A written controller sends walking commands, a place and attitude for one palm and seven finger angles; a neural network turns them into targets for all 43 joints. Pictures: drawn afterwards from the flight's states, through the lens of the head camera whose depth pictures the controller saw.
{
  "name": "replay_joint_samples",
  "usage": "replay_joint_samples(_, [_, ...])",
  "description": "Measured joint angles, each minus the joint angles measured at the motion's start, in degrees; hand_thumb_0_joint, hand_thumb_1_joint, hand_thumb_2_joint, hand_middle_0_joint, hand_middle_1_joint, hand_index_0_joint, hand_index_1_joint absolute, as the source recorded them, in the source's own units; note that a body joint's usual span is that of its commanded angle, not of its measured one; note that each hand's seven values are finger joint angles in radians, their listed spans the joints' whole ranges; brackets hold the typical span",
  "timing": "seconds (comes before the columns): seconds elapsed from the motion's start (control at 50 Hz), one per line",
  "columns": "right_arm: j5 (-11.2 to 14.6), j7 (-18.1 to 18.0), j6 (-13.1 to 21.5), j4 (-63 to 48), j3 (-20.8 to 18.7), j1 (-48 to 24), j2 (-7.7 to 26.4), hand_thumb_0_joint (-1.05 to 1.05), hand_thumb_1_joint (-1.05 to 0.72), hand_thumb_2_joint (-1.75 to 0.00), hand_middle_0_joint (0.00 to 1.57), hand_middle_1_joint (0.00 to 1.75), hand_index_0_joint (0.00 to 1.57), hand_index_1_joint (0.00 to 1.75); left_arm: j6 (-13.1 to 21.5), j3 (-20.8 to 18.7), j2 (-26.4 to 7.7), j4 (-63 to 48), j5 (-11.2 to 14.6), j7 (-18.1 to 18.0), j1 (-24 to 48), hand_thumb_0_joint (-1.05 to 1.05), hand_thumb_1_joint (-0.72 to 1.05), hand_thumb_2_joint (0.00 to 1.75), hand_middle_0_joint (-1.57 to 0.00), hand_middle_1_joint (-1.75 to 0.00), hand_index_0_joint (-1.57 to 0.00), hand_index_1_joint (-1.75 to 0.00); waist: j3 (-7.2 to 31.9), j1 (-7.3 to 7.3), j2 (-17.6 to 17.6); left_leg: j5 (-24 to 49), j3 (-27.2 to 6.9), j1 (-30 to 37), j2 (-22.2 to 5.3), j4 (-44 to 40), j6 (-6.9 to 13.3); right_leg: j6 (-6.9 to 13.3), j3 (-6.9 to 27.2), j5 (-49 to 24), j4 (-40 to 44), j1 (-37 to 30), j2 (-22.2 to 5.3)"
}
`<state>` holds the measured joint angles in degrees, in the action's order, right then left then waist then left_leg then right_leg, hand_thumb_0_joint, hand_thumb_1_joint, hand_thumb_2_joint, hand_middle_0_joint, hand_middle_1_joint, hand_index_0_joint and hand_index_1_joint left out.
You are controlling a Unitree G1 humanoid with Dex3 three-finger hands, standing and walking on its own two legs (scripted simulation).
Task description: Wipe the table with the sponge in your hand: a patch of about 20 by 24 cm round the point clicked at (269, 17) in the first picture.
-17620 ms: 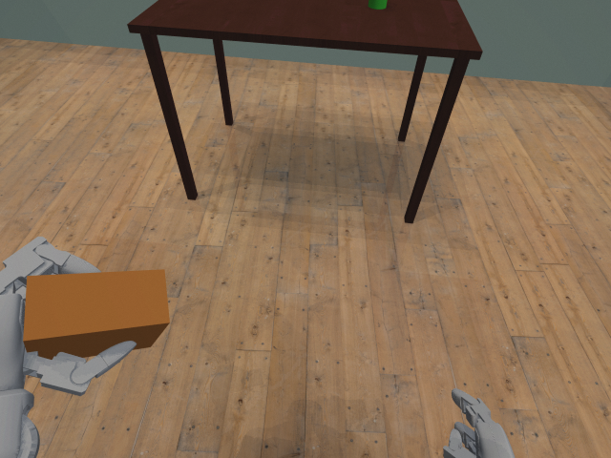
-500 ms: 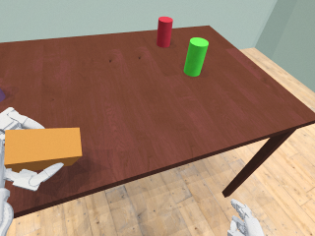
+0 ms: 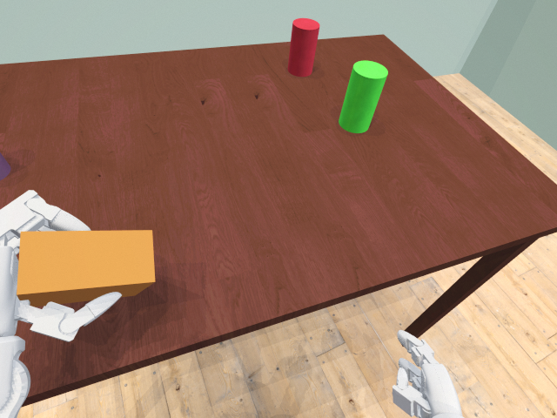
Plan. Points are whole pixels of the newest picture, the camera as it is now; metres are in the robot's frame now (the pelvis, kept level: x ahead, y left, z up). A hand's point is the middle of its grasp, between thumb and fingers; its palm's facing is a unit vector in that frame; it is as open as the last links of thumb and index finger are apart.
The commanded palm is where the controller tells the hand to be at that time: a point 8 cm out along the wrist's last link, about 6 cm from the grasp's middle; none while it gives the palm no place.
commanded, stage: look again from close up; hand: left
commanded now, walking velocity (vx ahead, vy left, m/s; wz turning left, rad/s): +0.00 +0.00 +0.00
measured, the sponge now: (106, 268) +0.23 +0.22 +0.14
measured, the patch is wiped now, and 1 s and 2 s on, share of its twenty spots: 0.00 0.00 0.00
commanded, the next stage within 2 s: shuffle to correct the standing spot in 0.28 s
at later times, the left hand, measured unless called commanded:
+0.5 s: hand (89, 261) +0.23 +0.23 +0.15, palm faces +0.38 -0.84 -0.38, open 9.8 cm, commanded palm +0.17 +0.26 +0.18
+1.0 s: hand (144, 274) +0.22 +0.17 +0.15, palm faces +0.34 -0.85 -0.40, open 9.8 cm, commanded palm +0.17 +0.21 +0.18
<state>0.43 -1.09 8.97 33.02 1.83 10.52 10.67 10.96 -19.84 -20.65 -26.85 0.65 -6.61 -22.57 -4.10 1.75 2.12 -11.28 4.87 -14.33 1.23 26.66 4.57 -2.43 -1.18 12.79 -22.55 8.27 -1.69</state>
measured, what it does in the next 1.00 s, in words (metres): shifts its weight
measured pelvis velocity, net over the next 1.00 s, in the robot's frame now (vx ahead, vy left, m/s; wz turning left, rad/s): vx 0.01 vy -0.07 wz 0.00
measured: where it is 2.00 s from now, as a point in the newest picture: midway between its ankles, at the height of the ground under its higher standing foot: outside the picture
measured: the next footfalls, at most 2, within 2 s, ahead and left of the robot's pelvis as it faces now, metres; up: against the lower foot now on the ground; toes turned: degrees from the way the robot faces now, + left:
none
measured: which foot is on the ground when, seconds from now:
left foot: down 0.00-1.00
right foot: down 0.00-1.00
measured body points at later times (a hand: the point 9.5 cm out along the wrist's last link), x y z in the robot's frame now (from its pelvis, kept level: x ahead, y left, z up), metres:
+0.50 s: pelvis +0.01 -0.02 +0.00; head +0.04 +0.01 +0.45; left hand +0.21 +0.28 +0.17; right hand +0.20 -0.24 -0.07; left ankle +0.04 +0.06 -0.74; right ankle -0.01 -0.15 -0.74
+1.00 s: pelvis +0.01 -0.07 +0.00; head +0.04 -0.06 +0.45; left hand +0.20 +0.22 +0.17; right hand +0.19 -0.30 -0.08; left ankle +0.04 +0.06 -0.74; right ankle -0.01 -0.15 -0.74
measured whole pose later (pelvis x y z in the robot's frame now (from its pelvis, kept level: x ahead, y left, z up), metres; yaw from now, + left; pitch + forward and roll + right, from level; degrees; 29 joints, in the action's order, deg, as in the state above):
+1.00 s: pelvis +0.01 -0.07 +0.00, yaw +0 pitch +0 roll -2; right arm 1.0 -1.9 4.9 31.3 -0.5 11.0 11.6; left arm 7.6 -20.9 -22.0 -29.4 4.4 -5.3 -26.8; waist -4.1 0.6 -0.1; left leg -12.6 2.1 -16.9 -4.5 29.6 -1.2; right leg 3.2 -3.3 14.3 -24.4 10.3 4.2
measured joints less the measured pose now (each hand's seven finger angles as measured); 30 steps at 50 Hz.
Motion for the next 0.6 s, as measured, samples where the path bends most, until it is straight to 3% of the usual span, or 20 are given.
replay_joint_samples(0.14, [0.2, -0.4, -0.9, -0.6, -0.4, 0.0, 0.2, 0.01, -0.90, -0.90, 0.20, 0.30, 0.21, 0.30, -0.3, -0.1, -0.6, 0.1, 0.4, 0.0, -1.5, -0.01, -0.47, 1.02, -0.75, -1.36, -0.77, -1.36, 0.0, -0.71, -0.2, -0.3, -0.1, 0.1, -0.2, -0.2, -0.3, 0.1, -0.1, 0.2, 0.4, -0.2, 0.2])
replay_joint_samples(0.6, [0.6, -0.7, -2.7, -0.9, -0.6, 0.0, -0.5, 0.01, -0.90, -0.90, 0.20, 0.30, 0.20, 0.30, -2.0, -0.6, -0.9, 0.0, 1.8, 0.0, -1.8, -0.01, -0.47, 1.02, -0.75, -1.36, -0.77, -1.36, -0.1, -0.72, -0.4, -0.2, -0.8, 1.0, -1.3, -1.2, -2.0, 1.6, -0.6, 0.7, 0.8, -0.8, 1.4])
